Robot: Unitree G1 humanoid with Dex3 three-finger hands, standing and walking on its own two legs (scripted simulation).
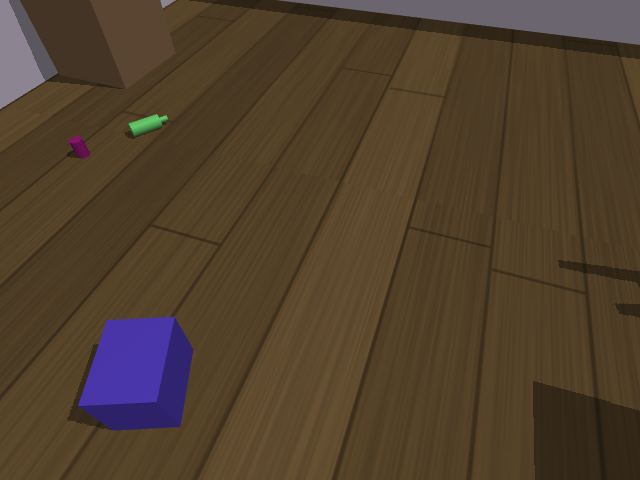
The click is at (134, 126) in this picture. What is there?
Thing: lying bottle
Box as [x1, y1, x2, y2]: [128, 114, 167, 136]
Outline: 165,115 159,117 155,114 128,123 128,125 134,136 162,126 161,122 167,120
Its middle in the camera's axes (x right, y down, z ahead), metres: -0.94 -0.67 +2.17
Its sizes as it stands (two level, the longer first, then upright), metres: 0.202 0.072 0.072
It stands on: the floor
